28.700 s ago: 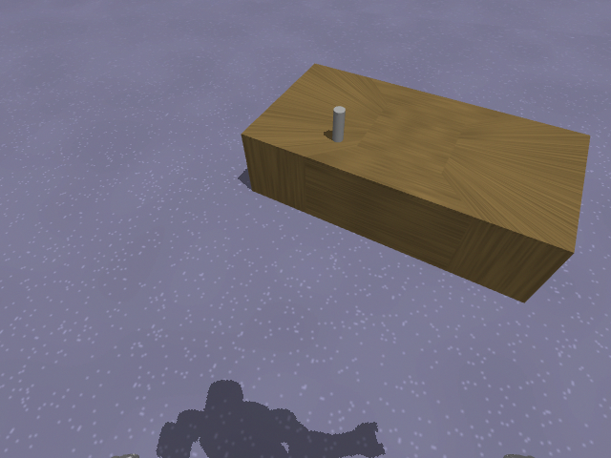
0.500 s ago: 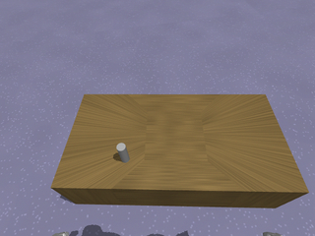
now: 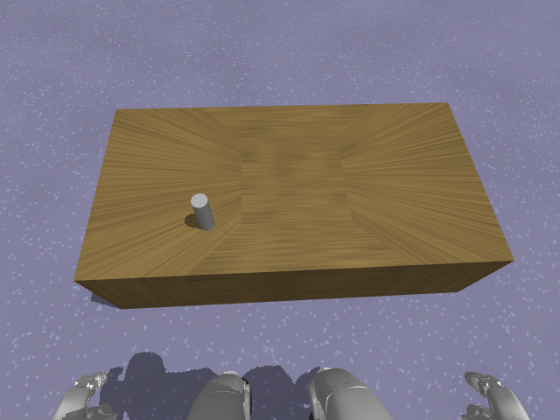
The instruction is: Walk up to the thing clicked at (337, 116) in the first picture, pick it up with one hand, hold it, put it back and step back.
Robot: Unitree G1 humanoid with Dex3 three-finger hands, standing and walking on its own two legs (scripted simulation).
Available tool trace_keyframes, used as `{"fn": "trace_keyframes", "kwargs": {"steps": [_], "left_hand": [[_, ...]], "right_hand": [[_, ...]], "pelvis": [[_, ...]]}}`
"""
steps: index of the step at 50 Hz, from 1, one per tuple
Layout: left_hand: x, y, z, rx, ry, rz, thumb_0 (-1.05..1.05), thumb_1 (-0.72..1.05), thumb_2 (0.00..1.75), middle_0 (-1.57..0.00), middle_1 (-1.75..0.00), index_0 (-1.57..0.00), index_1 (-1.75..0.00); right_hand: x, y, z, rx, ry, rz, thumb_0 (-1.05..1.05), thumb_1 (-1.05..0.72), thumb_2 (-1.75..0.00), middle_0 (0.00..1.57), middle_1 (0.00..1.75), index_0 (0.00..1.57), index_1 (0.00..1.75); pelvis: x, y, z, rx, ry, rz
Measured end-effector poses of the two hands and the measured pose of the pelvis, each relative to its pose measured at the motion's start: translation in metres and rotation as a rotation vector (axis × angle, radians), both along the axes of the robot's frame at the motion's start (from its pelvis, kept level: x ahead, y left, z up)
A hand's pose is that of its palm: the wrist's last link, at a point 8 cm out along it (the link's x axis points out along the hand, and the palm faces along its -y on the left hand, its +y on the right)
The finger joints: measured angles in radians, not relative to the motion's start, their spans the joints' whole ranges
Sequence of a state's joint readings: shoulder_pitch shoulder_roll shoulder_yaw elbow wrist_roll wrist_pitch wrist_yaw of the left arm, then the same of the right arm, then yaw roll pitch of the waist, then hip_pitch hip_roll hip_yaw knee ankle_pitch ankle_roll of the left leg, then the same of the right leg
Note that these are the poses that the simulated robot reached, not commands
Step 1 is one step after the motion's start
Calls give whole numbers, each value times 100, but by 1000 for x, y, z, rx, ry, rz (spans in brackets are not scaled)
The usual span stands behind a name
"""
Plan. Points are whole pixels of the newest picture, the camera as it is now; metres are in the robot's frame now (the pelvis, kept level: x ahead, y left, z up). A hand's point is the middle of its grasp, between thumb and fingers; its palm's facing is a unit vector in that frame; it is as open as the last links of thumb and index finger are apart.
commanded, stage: step back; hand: left
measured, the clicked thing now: (203, 212) +0.58 +0.21 -0.36
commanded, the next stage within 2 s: none
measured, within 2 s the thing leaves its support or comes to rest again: neither
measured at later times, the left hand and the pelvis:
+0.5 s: hand out of the picture -0.01 +0.26 -0.14, palm faces +0.05 -0.92 -0.40, open 7.4 cm; pelvis -0.13 -0.02 -0.01, yaw +3 degrees
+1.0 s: hand out of the picture -0.21 +0.21 -0.13, palm faces +0.01 -0.90 -0.43, open 7.4 cm; pelvis -0.28 -0.06 +0.00, yaw +1 degrees
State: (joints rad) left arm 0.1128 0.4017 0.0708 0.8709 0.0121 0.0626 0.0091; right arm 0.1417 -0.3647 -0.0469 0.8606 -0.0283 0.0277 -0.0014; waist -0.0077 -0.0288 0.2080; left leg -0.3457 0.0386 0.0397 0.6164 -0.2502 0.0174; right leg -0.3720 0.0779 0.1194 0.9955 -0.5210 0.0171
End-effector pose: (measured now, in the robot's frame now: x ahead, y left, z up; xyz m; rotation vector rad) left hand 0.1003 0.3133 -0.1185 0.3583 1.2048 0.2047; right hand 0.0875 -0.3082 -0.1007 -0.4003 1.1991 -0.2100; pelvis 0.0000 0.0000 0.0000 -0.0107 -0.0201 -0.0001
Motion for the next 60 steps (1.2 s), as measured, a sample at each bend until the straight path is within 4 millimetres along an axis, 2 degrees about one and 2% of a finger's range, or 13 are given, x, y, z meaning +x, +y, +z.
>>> {"fn": "trace_keyframes", "kwargs": {"steps": [5,11,18,24,28,33,37,40,43,47,54,60], "left_hand": [[-32,-19,-1,21,12,-15,0,91,90,-21,-30,-20,-30],[-68,-35,21,27,-2,2,0,91,89,-21,-30,-20,-30],[-83,-31,33,53,-110,16,0,90,89,-21,-30,-20,-30],[-111,-16,15,30,-152,24,0,90,90,-21,-30,-20,-30],[-140,-14,11,12,-112,49,0,91,90,-21,-30,-20,-30],[-183,-19,11,3,-74,55,0,91,90,-21,-30,-20,-30],[-221,-28,8,12,-21,38,0,91,90,-21,-30,-20,-30],[-248,-38,5,29,1,25,0,91,90,-21,-30,-20,-30],[-278,-53,8,39,12,30,0,91,90,-21,-30,-20,-30],[-311,-64,22,44,17,42,0,91,89,-21,-30,-20,-30],[-329,-58,32,83,-71,44,0,90,89,-21,-30,-21,-30],[-350,-39,16,71,-151,56,0,90,89,-21,-30,-20,-30]], "right_hand": [[-15,-18,-19,31,-39,-10,1,-90,-90,20,30,21,30],[-40,-26,-19,60,-30,-35,1,-91,-90,20,30,21,30],[-74,-28,-18,31,13,29,1,-91,-90,20,30,20,30],[-101,-18,-16,4,0,76,1,-91,-90,20,30,20,30],[-125,-12,-3,11,-23,80,1,-91,-90,20,30,21,30],[-145,-17,10,2,-62,68,1,-90,-90,20,30,21,30],[-158,-29,10,3,-112,68,1,-90,-90,20,30,21,30],[-173,-43,0,15,-139,63,1,-90,-90,20,30,21,30],[-194,-58,-12,29,-134,38,1,-90,-90,20,30,21,30],[-229,-65,-13,45,-86,10,1,-91,-90,20,30,20,30],[-298,-67,-21,27,30,40,1,-91,-90,20,30,20,30],[-342,-53,-24,4,65,84,1,-91,-90,20,30,20,30]], "pelvis": [[-24,-15,-11,-6,-17,-27],[-48,-25,1,31,-13,-22],[-83,-25,2,32,0,24],[-122,-17,-10,38,-21,61],[-143,-17,-4,9,-30,53],[-170,-25,3,-6,-18,20],[-196,-34,0,-7,-16,-8],[-218,-46,-9,1,-16,-27],[-240,-56,-12,-29,-32,-9],[-261,-61,-2,26,-22,-11],[-305,-61,-1,29,-8,49],[-352,-52,-14,43,-22,99]]}}
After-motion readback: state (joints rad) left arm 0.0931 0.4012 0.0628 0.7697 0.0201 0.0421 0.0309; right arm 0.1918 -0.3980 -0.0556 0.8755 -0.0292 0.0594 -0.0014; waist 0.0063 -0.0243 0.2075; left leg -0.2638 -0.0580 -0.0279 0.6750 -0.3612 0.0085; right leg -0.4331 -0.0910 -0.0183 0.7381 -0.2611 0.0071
